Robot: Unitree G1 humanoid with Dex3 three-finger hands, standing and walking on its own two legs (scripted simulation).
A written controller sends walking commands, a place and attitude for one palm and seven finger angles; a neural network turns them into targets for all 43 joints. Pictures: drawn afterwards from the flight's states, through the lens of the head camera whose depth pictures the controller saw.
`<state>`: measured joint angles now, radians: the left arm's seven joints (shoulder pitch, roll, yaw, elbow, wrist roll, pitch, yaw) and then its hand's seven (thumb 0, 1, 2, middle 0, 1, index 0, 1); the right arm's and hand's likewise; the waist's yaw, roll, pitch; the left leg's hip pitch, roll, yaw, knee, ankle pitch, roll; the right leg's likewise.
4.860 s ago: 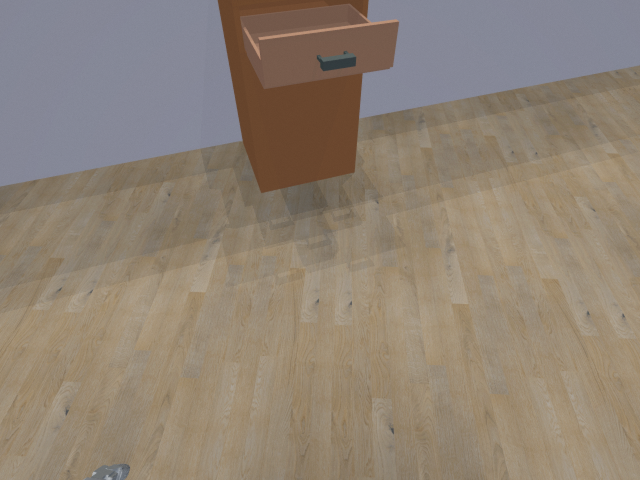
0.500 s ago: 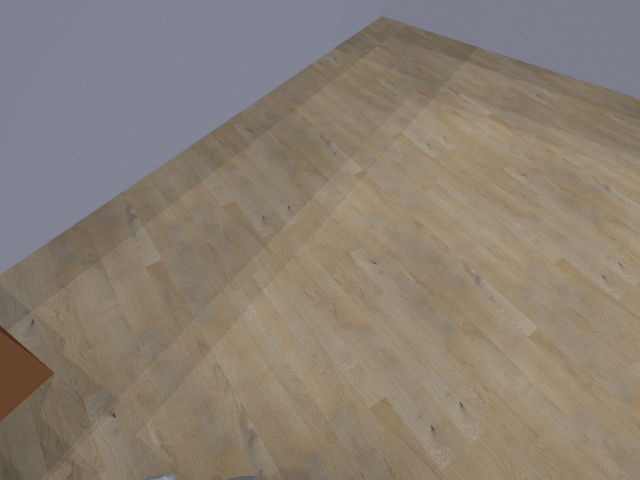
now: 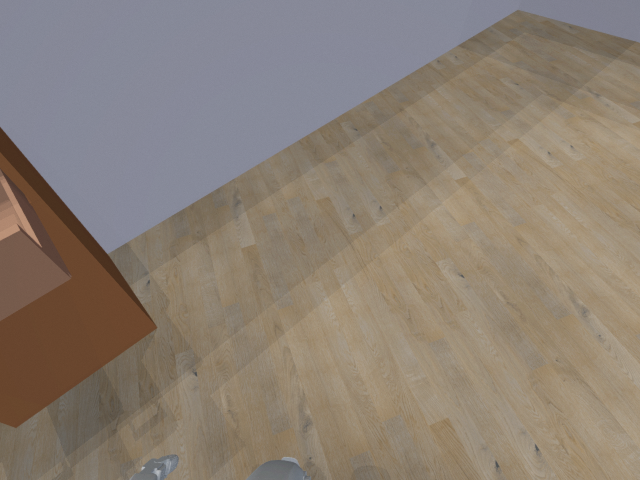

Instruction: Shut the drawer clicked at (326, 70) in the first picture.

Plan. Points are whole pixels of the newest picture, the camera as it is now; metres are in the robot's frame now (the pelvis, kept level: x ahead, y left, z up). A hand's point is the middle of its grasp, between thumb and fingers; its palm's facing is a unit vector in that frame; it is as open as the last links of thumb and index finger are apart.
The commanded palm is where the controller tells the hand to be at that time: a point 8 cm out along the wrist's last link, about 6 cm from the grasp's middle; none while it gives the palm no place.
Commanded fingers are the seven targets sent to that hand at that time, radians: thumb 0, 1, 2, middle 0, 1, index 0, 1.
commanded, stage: turn to face it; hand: left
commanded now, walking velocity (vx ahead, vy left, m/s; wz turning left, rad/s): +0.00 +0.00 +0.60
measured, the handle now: out of the picture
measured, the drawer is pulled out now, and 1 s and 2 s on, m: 0.29 0.29 0.29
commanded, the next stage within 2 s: take the last steps up to it in 1.04 s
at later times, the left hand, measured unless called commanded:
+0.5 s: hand out of the picture -0.05 +0.26 -0.17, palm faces +0.36 -0.89 -0.27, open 7.4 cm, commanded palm none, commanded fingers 0.00 0.90 0.90 -0.20 -0.30 -0.20 -0.30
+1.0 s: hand out of the picture -0.01 +0.20 -0.13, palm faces +0.53 -0.79 -0.30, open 7.4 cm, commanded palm none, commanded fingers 0.00 0.90 0.90 -0.20 -0.30 -0.20 -0.30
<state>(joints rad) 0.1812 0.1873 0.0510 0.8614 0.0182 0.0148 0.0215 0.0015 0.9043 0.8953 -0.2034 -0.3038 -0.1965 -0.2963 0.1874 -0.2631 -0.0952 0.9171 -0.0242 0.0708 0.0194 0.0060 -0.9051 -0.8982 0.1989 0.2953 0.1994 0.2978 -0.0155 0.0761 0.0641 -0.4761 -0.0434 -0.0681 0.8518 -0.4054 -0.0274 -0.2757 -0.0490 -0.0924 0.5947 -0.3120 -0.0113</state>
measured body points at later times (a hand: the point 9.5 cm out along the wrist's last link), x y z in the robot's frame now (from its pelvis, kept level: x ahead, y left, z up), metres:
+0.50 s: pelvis -0.02 +0.03 +0.00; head +0.02 +0.07 +0.45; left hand -0.07 +0.30 -0.15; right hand +0.18 -0.18 -0.12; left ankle -0.06 +0.12 -0.73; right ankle -0.01 -0.12 -0.66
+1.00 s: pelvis +0.00 -0.02 +0.01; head +0.05 -0.04 +0.46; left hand -0.04 +0.24 -0.10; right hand +0.19 -0.21 -0.16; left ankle -0.11 +0.09 -0.64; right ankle +0.05 -0.09 -0.73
